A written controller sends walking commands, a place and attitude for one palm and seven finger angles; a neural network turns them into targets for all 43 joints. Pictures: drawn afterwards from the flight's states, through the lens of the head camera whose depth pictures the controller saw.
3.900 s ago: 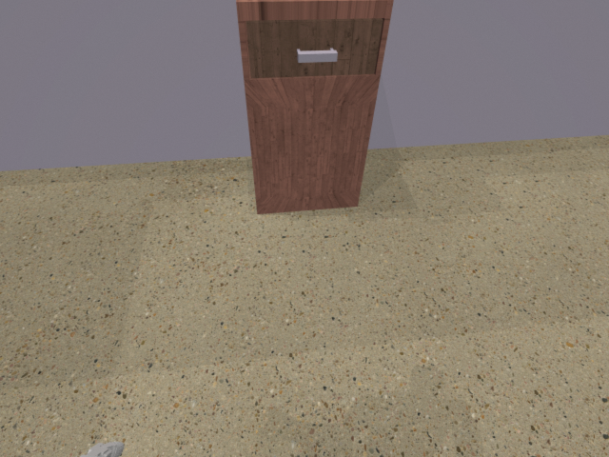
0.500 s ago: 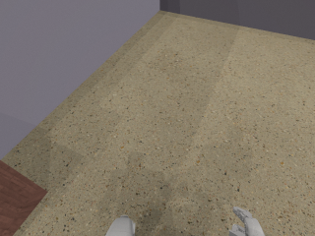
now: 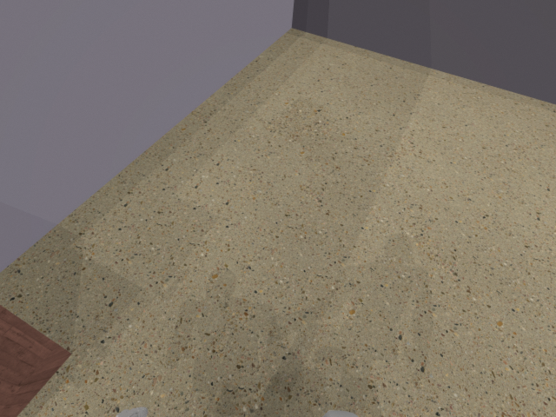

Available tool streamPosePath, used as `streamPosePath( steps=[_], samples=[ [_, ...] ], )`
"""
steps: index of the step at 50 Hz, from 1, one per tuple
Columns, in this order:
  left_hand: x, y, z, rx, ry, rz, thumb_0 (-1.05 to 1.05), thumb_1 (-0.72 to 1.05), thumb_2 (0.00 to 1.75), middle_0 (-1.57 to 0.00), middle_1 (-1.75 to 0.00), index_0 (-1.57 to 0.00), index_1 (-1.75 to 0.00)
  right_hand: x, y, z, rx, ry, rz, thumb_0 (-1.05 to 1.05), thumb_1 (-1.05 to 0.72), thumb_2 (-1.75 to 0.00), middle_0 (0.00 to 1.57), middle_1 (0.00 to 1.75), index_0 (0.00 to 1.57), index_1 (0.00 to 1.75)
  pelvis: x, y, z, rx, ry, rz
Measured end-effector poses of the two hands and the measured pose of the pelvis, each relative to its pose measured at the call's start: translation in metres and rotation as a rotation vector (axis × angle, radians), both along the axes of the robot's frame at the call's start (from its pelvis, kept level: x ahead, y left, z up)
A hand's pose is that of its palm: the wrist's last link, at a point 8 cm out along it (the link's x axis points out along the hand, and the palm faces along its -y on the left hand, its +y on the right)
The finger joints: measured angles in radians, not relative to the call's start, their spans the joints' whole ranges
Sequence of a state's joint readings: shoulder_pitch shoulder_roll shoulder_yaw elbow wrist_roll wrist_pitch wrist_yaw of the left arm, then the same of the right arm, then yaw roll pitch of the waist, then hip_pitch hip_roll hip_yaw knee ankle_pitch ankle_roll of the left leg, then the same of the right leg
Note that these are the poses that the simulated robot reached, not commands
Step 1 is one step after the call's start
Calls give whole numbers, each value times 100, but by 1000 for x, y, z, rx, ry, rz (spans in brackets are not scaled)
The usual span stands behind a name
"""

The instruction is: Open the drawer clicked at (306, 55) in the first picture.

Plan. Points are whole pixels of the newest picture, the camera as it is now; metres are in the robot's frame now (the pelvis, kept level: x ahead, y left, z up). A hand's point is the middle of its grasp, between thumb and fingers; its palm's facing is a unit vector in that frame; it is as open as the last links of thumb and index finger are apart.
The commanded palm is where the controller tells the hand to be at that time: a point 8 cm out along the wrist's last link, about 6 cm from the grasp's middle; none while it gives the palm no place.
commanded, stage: turn to face it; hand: left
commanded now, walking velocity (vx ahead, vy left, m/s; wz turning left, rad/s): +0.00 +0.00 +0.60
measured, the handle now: out of the picture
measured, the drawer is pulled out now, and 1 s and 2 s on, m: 0.00 0.00 0.00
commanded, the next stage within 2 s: take the last steps up to it in 1.56 s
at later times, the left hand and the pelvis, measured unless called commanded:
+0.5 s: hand out of the picture -0.02 +0.14 -0.15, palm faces +0.35 -0.90 -0.26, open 7.4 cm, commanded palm none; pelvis -0.03 -0.06 +0.00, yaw +20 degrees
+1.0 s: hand out of the picture -0.11 +0.23 -0.17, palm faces +0.61 -0.76 -0.23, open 7.4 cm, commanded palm none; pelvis -0.05 +0.00 +0.00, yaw +36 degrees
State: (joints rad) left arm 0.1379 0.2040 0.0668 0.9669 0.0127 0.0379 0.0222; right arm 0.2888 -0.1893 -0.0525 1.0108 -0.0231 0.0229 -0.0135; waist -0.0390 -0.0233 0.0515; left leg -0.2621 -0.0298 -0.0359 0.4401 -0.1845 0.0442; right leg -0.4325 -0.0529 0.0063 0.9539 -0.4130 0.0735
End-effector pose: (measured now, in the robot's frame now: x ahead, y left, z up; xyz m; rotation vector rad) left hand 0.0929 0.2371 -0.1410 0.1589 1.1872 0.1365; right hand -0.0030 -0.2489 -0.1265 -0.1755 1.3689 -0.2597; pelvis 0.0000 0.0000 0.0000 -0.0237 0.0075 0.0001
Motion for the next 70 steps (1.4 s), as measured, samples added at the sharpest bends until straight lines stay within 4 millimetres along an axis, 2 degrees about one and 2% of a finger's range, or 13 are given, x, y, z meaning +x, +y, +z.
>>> streamPosePath(
  steps=[5,9,15,21,27,33,37,41,46,51,56,63,70],
  samples=[
    [14,-9,13,46,-68,18,1,91,89,-20,-30,-20,-30,-14,-21,-11,26,46,10,0,-92,-90,21,30,20,30,-6,-20,-3,9,8,57],
    [9,-23,21,95,-131,46,1,91,89,-20,-30,-20,-30,-8,-44,-30,60,44,39,0,-91,-90,21,30,20,30,-11,-42,-12,31,6,102],
    [-34,-39,38,116,-114,134,1,90,89,-20,-30,-20,-30,35,-65,-28,80,-9,147,0,-91,-90,20,30,19,30,-15,-59,-3,59,-17,203],
    [-88,-50,32,94,-69,253,1,90,89,-20,-30,-20,-30,83,-66,-21,70,-53,285,0,-91,-90,20,29,19,30,-21,-65,-1,67,-22,299],
    [-164,-53,12,51,52,384,1,90,89,-20,-30,-20,-30,137,-38,-11,41,-102,438,0,-91,-90,20,29,19,30,-31,-57,-4,53,-10,379],
    [-246,-40,-15,1,182,519,1,90,89,-21,-30,-20,-30,186,25,3,13,-213,612,0,-91,-90,20,29,19,30,-44,-33,-16,20,8,459],
    [-280,-24,-26,-16,242,583,1,90,89,-20,-30,-20,-30,196,64,13,12,-279,690,0,-91,-90,20,29,19,30,-51,-18,-18,13,1,490],
    [-280,-6,-18,-14,205,617,1,91,89,-20,-30,-20,-30,189,84,24,9,-273,721,0,-91,-90,20,30,20,30,-54,-8,-8,-14,-6,534],
    [-258,14,-7,12,89,638,1,91,89,-20,-30,-20,-30,173,93,24,20,-226,741,0,-91,-90,21,30,20,30,-56,-2,0,-24,-9,591],
    [-229,27,3,43,-9,652,1,91,89,-20,-30,-20,-30,156,86,15,31,-164,739,0,-90,-90,21,30,20,30,-53,-2,0,-14,-7,647],
    [-199,30,15,78,-86,654,1,91,89,-20,-30,-20,-30,143,66,2,36,-92,726,0,-90,-90,21,30,20,30,-47,-10,-2,1,-2,699],
    [-173,13,31,155,-172,679,1,90,89,-20,-30,-20,-30,148,32,-27,56,-2,741,0,-90,-90,21,30,20,30,-30,-33,-13,27,9,781],
    [-210,-31,40,163,-116,786,1,90,89,-20,-30,-20,-30,180,33,-28,73,7,838,1,-91,-90,20,30,20,30,-25,-47,-5,56,-13,889]
  ],
)
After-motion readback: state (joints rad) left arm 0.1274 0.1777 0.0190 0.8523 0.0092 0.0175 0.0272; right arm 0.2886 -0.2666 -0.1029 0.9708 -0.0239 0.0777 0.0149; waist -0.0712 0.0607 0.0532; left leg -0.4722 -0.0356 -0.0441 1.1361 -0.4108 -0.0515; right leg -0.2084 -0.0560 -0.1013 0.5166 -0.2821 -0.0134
